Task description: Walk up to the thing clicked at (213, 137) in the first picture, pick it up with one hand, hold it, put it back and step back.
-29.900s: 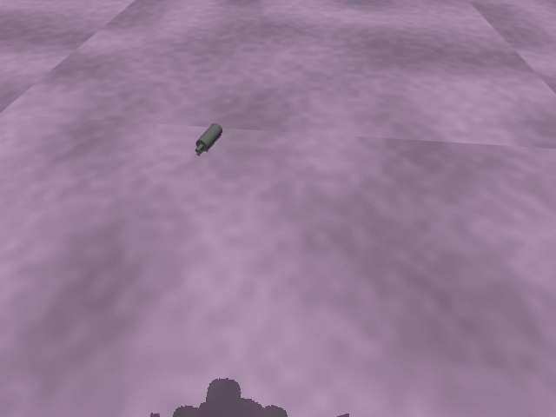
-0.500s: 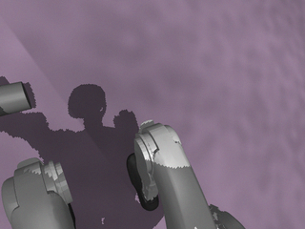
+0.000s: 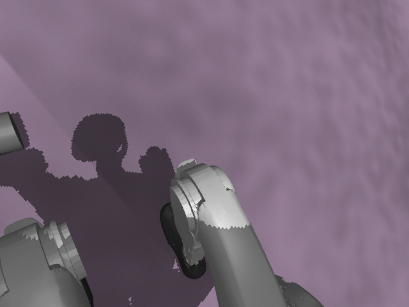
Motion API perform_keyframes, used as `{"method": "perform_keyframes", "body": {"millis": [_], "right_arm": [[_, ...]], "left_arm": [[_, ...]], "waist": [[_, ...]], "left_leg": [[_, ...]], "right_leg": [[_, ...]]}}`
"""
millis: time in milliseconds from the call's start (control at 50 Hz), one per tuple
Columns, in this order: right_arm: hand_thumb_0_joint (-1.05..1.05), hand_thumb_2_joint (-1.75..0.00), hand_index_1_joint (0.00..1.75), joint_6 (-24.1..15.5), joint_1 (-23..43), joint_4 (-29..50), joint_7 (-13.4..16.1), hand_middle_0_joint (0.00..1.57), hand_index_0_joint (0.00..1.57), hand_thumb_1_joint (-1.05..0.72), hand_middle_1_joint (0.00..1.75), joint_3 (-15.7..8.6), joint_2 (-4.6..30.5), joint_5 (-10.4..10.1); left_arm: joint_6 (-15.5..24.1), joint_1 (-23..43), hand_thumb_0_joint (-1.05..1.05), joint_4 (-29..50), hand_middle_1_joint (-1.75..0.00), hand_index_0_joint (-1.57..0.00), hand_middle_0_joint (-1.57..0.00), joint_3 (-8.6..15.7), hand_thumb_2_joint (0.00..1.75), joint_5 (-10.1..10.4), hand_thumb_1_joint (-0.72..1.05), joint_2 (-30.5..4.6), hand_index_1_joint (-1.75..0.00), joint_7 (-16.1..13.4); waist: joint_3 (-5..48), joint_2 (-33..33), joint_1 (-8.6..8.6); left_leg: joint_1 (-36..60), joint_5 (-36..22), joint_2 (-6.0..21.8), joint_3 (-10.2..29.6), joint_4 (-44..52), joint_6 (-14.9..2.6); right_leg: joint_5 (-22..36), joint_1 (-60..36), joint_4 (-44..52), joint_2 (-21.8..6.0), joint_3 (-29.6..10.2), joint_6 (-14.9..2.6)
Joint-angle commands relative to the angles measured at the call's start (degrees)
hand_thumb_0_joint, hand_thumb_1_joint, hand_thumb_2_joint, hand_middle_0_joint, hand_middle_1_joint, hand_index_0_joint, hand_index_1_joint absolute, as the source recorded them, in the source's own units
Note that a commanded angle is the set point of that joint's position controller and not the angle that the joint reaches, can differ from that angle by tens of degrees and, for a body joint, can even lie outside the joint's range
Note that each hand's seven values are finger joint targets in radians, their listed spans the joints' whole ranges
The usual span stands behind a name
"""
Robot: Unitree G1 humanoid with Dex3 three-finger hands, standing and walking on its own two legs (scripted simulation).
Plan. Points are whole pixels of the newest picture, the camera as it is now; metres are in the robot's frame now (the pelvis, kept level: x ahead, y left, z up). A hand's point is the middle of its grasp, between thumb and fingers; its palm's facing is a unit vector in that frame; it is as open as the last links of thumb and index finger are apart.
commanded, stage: open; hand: left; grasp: from above
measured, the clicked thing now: out of the picture +0.46 +0.31 -0.26
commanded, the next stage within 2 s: withdraw in 0.92 s
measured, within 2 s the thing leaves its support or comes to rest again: rests again in 0.32 s
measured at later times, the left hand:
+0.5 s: hand out of the picture +0.46 +0.28 -0.24, palm faces -0.45 -0.12 -0.89, open 11.6 cm
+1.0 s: hand out of the picture +0.46 +0.28 -0.24, palm faces -0.46 -0.12 -0.88, open 13.3 cm
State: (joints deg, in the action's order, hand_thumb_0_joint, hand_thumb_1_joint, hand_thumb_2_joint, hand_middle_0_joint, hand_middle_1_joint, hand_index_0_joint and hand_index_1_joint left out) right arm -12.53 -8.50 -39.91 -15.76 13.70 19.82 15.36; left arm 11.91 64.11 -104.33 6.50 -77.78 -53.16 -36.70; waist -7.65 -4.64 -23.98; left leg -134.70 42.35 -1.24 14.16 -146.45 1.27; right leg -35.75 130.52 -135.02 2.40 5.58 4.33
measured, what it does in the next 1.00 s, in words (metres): stands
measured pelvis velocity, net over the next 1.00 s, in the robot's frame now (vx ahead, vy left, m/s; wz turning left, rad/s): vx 0.00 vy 0.00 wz -0.01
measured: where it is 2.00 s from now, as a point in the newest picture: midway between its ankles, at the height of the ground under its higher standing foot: (140, 285)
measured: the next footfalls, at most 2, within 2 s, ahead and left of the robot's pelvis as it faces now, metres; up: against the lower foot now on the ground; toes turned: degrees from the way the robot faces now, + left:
none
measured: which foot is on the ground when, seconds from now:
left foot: down 0.00-1.00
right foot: down 0.00-1.00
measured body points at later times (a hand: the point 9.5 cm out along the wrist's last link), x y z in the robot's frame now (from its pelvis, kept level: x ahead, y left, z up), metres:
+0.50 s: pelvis +0.00 +0.00 +0.00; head +0.28 +0.12 +0.34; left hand +0.48 +0.29 -0.19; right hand +0.03 -0.26 -0.05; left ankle +0.06 +0.13 -0.27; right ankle +0.12 -0.13 -0.27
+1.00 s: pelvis +0.00 +0.00 +0.01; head +0.28 +0.12 +0.34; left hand +0.48 +0.29 -0.19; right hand +0.03 -0.26 -0.04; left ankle +0.06 +0.13 -0.27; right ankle +0.12 -0.13 -0.27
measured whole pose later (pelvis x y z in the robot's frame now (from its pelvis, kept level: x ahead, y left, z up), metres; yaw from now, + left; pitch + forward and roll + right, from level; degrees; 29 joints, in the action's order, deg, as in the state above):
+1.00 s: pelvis +0.00 +0.00 +0.01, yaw +0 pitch +30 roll -14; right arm -13.0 -8.3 -38.0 -15.6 14.4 20.5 14.6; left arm 11.4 63.5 -101.1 4.7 -75.7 -53.9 -35.6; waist -8.9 -5.7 -24.0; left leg -133.6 42.2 -1.1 14.7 -145.2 1.4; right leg -35.5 129.1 -133.3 2.2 6.3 4.3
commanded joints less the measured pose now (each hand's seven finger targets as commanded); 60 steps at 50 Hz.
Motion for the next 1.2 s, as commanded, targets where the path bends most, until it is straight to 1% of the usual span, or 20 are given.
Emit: {"method": "perform_keyframes", "body": {"millis": [0, 120, 220, 280, 380, 400, 480, 540, 580, 820, 840, 960, 980, 1000, 1040, 1060, 1100, 1140, 1160, 1180], "right_arm": [[0.00, -0.90, 0.30, -0.47, -11.32, -0.61, 0.30, 0.20, 0.20, -0.90, 0.30, -5.31, 18.91, -0.34], [0.00, -0.90, 0.30, -0.95, -11.20, -0.52, -0.09, 0.20, 0.20, -0.90, 0.30, -4.70, 18.86, -0.58], [0.00, -0.90, 0.30, -1.33, -11.22, -0.60, -0.29, 0.20, 0.20, -0.90, 0.30, -4.74, 18.84, -0.42], [0.00, -0.90, 0.30, -1.21, -11.15, -0.75, -0.11, 0.20, 0.20, -0.90, 0.30, -5.35, 19.36, -0.50], [0.00, -0.91, 0.30, -1.29, -11.99, -0.43, -0.54, 0.20, 0.20, -0.90, 0.30, -5.23, 19.49, -0.55], [0.00, -0.90, 0.30, -1.12, -11.02, -0.63, -0.41, 0.20, 0.20, -0.90, 0.30, -4.82, 18.77, -0.82], [0.00, -0.90, 0.30, -0.70, -11.01, -0.26, -0.13, 0.20, 0.20, -0.90, 0.30, -5.73, 19.21, -1.09], [0.00, -0.90, 0.30, -0.73, -11.52, 0.35, -0.48, 0.20, 0.20, -0.90, 0.30, -5.44, 19.20, -0.90], [0.00, -0.90, 0.30, -0.41, -12.37, -0.14, -0.19, 0.20, 0.20, -0.90, 0.30, -5.45, 19.24, -1.20], [0.00, -0.90, 0.30, -0.10, -12.26, 0.44, 0.58, 0.20, 0.20, -0.90, 0.30, -5.08, 19.19, -1.18], [0.00, -0.90, 0.30, -0.38, -11.60, 0.78, 0.52, 0.20, 0.20, -0.90, 0.30, -5.29, 19.08, -1.51], [0.00, -0.90, 0.30, -0.23, -11.78, 0.88, 0.61, 0.20, 0.20, -0.90, 0.30, -4.73, 19.19, -1.29], [0.00, -0.90, 0.30, -0.35, -11.80, 0.86, 0.58, 0.20, 0.20, -0.90, 0.30, -5.07, 19.39, -1.22], [0.00, -0.90, 0.30, -0.44, -11.56, 1.10, 0.56, 0.20, 0.20, -0.90, 0.30, -5.08, 19.36, -1.03], [0.00, -0.90, 0.30, -0.63, -11.95, 0.93, 0.44, 0.20, 0.20, -0.91, 0.30, -4.90, 19.46, -1.44], [0.00, -0.90, 0.30, -0.45, -12.21, 0.87, 0.52, 0.20, 0.20, -0.91, 0.30, -5.51, 19.89, -1.42], [0.00, -0.90, 0.30, -0.39, -12.05, 1.13, 0.25, 0.20, 0.20, -0.91, 0.30, -5.94, 19.16, -1.36], [0.00, -0.91, 0.30, -0.10, -12.70, 0.97, -0.06, 0.20, 0.20, -0.91, 0.30, -7.14, 19.15, -1.60], [0.00, -0.91, 0.30, 0.02, -11.27, 1.78, -0.27, 0.20, 0.20, -0.91, 0.30, -7.45, 17.62, -2.07], [0.00, -0.90, 0.30, 0.16, -11.71, 1.10, -0.42, 0.20, 0.20, -0.91, 0.30, -8.33, 17.87, -2.30]], "left_arm": [[-0.07, 16.03, 0.00, 6.49, -0.58, -0.93, -0.93, -0.30, 0.67, 0.72, 0.58, -10.84, -0.58, -1.96], [-0.07, 16.50, 0.00, 6.99, -0.59, -0.62, -0.62, -0.84, 0.65, 0.84, 0.10, -11.46, -0.60, -2.46], [-0.35, 16.40, 0.00, 6.48, -0.66, -0.48, -0.48, -1.22, 0.69, 1.15, -0.06, -10.35, -0.66, -2.26], [-0.70, 15.71, 0.00, 7.65, -0.71, -0.42, -0.42, -0.97, 0.70, 1.63, -0.14, -11.58, -0.71, -2.37], [-0.92, 15.54, 0.00, 9.23, -0.77, -0.36, -0.36, -0.62, 0.77, 1.80, -0.19, -11.87, -0.77, -1.64], [-1.13, 14.67, 0.00, 8.21, -0.79, -0.34, -0.35, -0.55, 0.81, 2.14, -0.21, -11.90, -0.79, -1.68], [-1.49, 13.30, 0.00, 8.84, -0.82, -0.27, -0.28, -0.99, 0.84, 2.91, -0.30, -10.79, -0.83, -1.20], [-1.41, 14.52, 0.00, 9.26, -0.85, -0.24, -0.24, -1.82, 0.87, 2.81, -0.34, -9.49, -0.86, -0.44], [-0.86, 14.10, 0.00, 9.82, -0.86, -0.22, -0.23, -0.57, 0.87, 3.42, -0.35, -10.96, -0.87, -0.50], [-0.06, 14.15, 0.00, 9.09, -0.99, -0.14, -0.15, -0.81, 1.00, 2.62, -0.43, -11.97, -1.00, -0.79], [-0.26, 14.96, 0.00, 9.37, -0.99, -0.14, -0.15, -2.27, 1.00, 2.61, -0.43, -10.13, -0.99, -0.50], [-0.67, 13.94, 0.00, 9.03, -1.03, -0.11, -0.11, -0.80, 1.03, 2.43, -0.46, -12.19, -1.04, -1.25], [-0.75, 14.77, 0.00, 8.85, -1.05, -0.10, -0.10, -1.53, 1.02, 2.25, -0.46, -11.37, -1.05, -0.99], [-0.89, 14.99, 0.00, 9.26, -1.06, -0.09, -0.10, -2.31, 1.03, 2.49, -0.47, -10.68, -1.06, -0.93], [-1.01, 15.19, 0.00, 10.36, -1.01, -0.08, -0.07, -0.58, 0.99, 2.70, -0.52, -13.04, -1.01, -0.94], [-0.99, 14.94, 0.00, 12.90, -1.01, -0.08, -0.07, 1.07, 0.99, 2.87, -0.52, -14.39, -1.01, -1.14], [-1.59, 14.38, 0.00, 12.93, -1.01, -0.08, -0.08, 0.74, 0.99, 2.40, -0.53, -13.14, -1.00, -0.95], [-2.12, 15.40, 0.00, 18.07, -1.00, -0.07, -0.08, 2.67, 1.00, 3.25, -0.53, -13.85, -1.00, -1.36], [-2.56, 15.81, 0.00, 22.61, -1.00, -0.07, -0.08, 0.40, 1.00, 4.21, -0.54, -10.27, -1.00, -1.13], [-3.29, 14.60, 0.00, 23.01, -1.00, -0.07, -0.08, 1.61, 1.00, 4.60, -0.54, -10.65, -1.00, -1.03]], "waist": [[35.17, 25.04, -3.52], [36.03, 26.15, -3.44], [34.60, 27.15, -3.94], [36.31, 28.07, -2.85], [37.06, 30.27, -3.35], [36.90, 28.80, -2.38], [37.15, 28.90, -1.96], [36.57, 27.43, -3.43], [37.13, 27.13, -3.04], [36.00, 27.37, -2.94], [35.14, 27.53, -3.22], [35.76, 27.31, -2.82], [35.08, 28.19, -3.62], [35.59, 28.68, -3.43], [35.67, 28.85, -2.94], [38.39, 30.86, -1.54], [38.76, 32.00, -1.83], [42.28, 34.26, -0.24], [46.20, 36.52, 1.35], [48.19, 37.78, 1.48]], "left_leg": [[25.88, -11.04, 1.32, -6.72, 16.18, -2.11], [26.47, -12.66, 1.47, -6.55, 16.22, -1.92], [27.39, -12.54, 1.58, -6.29, 16.31, -1.54], [27.65, -12.19, 1.55, -6.76, 16.75, -1.64], [30.00, -15.15, 1.71, -6.28, 16.85, -1.18], [28.87, -13.99, 1.68, -6.25, 17.06, -1.21], [28.60, -13.19, 1.60, -6.33, 17.76, -1.24], [28.06, -14.82, 1.63, -6.38, 16.55, -1.58], [27.09, -15.22, 1.46, -6.55, 16.66, -1.68], [27.58, -13.42, 1.60, -6.40, 17.94, -1.46], [28.40, -13.13, 1.65, -6.50, 17.34, -1.39], [28.30, -13.22, 1.73, -6.07, 18.25, -1.34], [28.60, -12.72, 1.74, -6.36, 17.91, -1.34], [28.83, -13.18, 1.78, -6.70, 17.86, -1.39], [28.96, -13.40, 1.79, -6.20, 17.87, -1.26], [31.51, -15.07, 1.80, -5.84, 18.96, -0.79], [32.09, -15.72, 1.86, -6.43, 18.10, -0.68], [32.85, -15.82, 1.60, -6.91, 19.17, -0.59], [35.53, -16.75, 1.51, -7.42, 19.97, -0.30], [37.41, -18.34, 1.60, -7.39, 19.99, -0.09]], "right_leg": [[11.80, -21.38, 10.50, 1.19, 9.21, -4.92], [13.43, -22.50, 10.56, 1.43, 9.14, -4.97], [13.10, -20.83, 10.04, 1.08, 9.49, -5.05], [12.92, -22.70, 10.97, 1.34, 8.98, -5.20], [14.94, -22.70, 10.08, 1.15, 9.50, -5.33], [14.14, -23.03, 10.24, 1.11, 9.34, -5.38], [13.32, -22.56, 10.70, 1.29, 9.18, -5.59], [14.93, -22.54, 10.46, 1.23, 9.28, -5.31], [14.96, -23.77, 11.17, 1.21, 9.13, -5.32], [13.15, -23.48, 11.57, 1.24, 9.25, -5.50], [13.26, -22.23, 11.18, 1.09, 9.09, -5.45], [13.15, -22.84, 11.66, 1.16, 9.39, -5.33], [12.80, -21.99, 11.43, 1.16, 9.27, -5.44], [13.39, -23.24, 11.83, 1.33, 8.99, -5.35], [13.33, -22.05, 10.99, 0.93, 9.28, -5.40], [14.03, -22.20, 10.86, 0.77, 9.39, -5.65], [14.72, -21.95, 10.55, 0.82, 9.19, -5.73], [15.01, -22.83, 10.69, 0.69, 8.83, -5.95], [15.54, -23.29, 11.14, 0.84, 8.31, -6.23], [16.82, -22.80, 10.73, 0.59, 8.47, -6.26]]}}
